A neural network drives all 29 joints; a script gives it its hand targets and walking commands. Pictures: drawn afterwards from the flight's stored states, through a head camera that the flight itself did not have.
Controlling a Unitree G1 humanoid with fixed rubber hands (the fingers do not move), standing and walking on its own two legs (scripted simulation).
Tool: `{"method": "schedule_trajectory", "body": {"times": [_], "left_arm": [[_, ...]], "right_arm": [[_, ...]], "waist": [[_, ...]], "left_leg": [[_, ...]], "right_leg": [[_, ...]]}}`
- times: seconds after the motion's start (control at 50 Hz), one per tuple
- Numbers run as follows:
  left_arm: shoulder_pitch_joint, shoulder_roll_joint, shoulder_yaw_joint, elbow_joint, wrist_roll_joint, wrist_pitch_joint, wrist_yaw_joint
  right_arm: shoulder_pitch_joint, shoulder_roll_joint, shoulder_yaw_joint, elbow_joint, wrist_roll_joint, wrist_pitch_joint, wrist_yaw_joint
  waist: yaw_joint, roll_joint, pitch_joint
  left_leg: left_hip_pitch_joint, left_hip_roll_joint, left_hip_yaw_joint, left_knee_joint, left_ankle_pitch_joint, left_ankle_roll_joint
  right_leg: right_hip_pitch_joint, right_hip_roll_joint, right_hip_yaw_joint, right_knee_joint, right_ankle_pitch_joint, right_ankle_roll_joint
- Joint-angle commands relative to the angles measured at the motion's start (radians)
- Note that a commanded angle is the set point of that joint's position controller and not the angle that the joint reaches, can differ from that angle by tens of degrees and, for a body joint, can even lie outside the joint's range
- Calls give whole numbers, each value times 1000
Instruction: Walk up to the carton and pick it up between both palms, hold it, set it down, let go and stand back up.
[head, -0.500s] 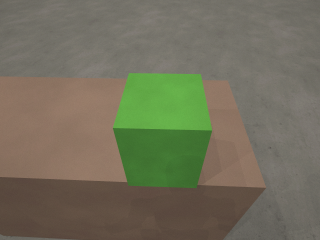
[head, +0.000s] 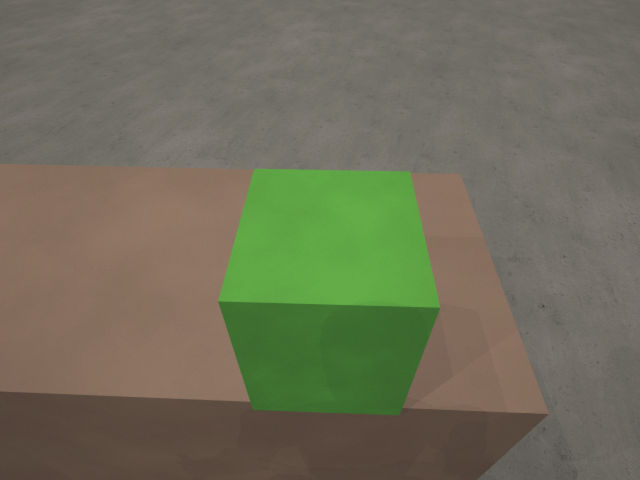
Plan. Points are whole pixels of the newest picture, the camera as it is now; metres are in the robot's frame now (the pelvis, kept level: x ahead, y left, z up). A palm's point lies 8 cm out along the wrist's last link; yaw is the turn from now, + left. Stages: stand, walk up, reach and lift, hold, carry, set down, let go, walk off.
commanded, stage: walk up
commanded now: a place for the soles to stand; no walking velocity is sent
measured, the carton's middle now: (328, 295) +0.36 +0.00 +0.07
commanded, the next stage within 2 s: reach and lift in 0.78 s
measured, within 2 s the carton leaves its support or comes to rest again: neither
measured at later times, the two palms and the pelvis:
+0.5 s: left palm out of the picture +0.09 +0.31 -0.12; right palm out of the picture +0.10 -0.30 -0.11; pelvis +0.01 +0.00 +0.00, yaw +0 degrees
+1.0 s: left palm out of the picture +0.17 +0.28 -0.11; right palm out of the picture +0.14 -0.28 -0.12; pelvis -0.02 +0.00 -0.02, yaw +0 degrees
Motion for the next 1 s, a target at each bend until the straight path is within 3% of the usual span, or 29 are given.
{"method": "schedule_trajectory", "body": {"times": [0.0, 0.08, 0.14, 0.18, 0.22, 0.46, 0.5, 0.54, 0.58, 0.76, 0.78, 0.82, 0.84, 0.86, 0.9, 0.94, 0.98], "left_arm": [[-22, 211, 37, -55, 0, -12, 12], [-31, 216, 38, -61, -1, -10, 15], [-33, 213, 37, -65, 1, -8, 15], [-27, 214, 38, -71, 0, -8, 14], [-29, 212, 41, -73, -2, -6, 16], [-29, 217, 43, -79, 2, -6, 14], [-18, 217, 43, -80, -1, -6, 15], [-11, 220, 48, -80, 0, -6, 16], [-12, 226, 48, -82, 0, -7, 15], [-18, 213, 47, -90, 1, -1, 12], [-369, 150, 43, -441, -7, 190, 39], [-320, 118, 48, -567, -23, 363, 56], [-277, 107, 56, -560, 3, 403, 50], [-233, 96, 59, -596, 22, 438, 41], [-145, 99, 84, -692, 54, 481, 33], [-50, 93, 111, -792, 75, 505, 29], [33, 102, 136, -847, 83, 495, 21]], "right_arm": [[-28, -226, -39, -58, 2, -10, -11], [-25, -224, -41, -61, -1, -10, -13], [-44, -226, -44, -68, 0, -5, -10], [-37, -225, -43, -71, 0, -4, -11], [-41, -230, -46, -73, -3, -2, -11], [-32, -227, -47, -83, 0, 1, -10], [-46, -225, -43, -87, 0, 1, -10], [-47, -222, -43, -88, 0, 0, -10], [-42, -223, -42, -87, 0, 1, -11], [-44, -221, -41, -93, -1, 1, -12], [-395, -66, -108, -108, -114, -146, 10], [-316, -144, -154, -92, -115, -145, 68], [-282, -159, -151, -95, -104, -136, 73], [-245, -169, -148, -112, -81, -134, 77], [-170, -204, -147, -130, -47, -139, 72], [-126, -235, -140, -163, -6, -144, 66], [-84, -248, -139, -224, 23, -158, 49]], "waist": [[5, 1, -85], [4, 0, -80], [2, 17, -64], [4, -4, -75], [5, 20, -57], [-2, -19, -55], [5, 7, -49], [10, -25, -55], [11, -1, -63], [7, 5, -41], [-22, -9, 49], [-36, 54, 32], [-15, 29, -1], [-19, 16, -50], [-9, 36, -179], [3, 69, -305], [12, 29, -357]], "left_leg": [[-58, 100, -35, -45, 338, 69], [-36, 98, -27, -38, 382, 65], [-37, 99, -30, -42, 361, 68], [-33, 101, -33, -42, 364, 71], [-38, 99, -34, -41, 348, 71], [-29, 89, -37, -35, 329, 74], [-29, 87, -34, -35, 334, 74], [-37, 87, -35, -24, 347, 75], [-40, 85, -24, -23, 354, 65], [-30, 90, -39, -44, 333, 79], [-246, 10, 115, 69, 204, -83], [-185, 40, 86, 119, 182, -68], [-185, 37, 88, 144, 227, -63], [-146, 33, 79, 159, 299, -63], [-40, 27, 69, 201, 464, -80], [65, 23, 56, 216, 615, -98], [132, 4, 64, 211, 722, -96]], "right_leg": [[116, -125, 81, -36, 349, -53], [108, -124, 70, -14, 385, -57], [96, -118, 71, -20, 354, -53], [106, -120, 68, -16, 352, -57], [99, -114, 63, -18, 320, -55], [99, -128, 80, -24, 301, -64], [96, -124, 77, -22, 310, -59], [112, -124, 67, -21, 332, -61], [127, -136, 75, -21, 355, -62], [89, -117, 62, -17, 284, -57], [-83, -20, -67, 78, 108, -15], [-84, -5, -88, 150, 73, -32], [-62, -2, -99, 160, 124, -30], [-26, 4, -102, 156, 196, -29], [5, 11, -106, 153, 329, -29], [47, 28, -107, 135, 383, -31], [112, 43, -91, 111, 496, -11]]}}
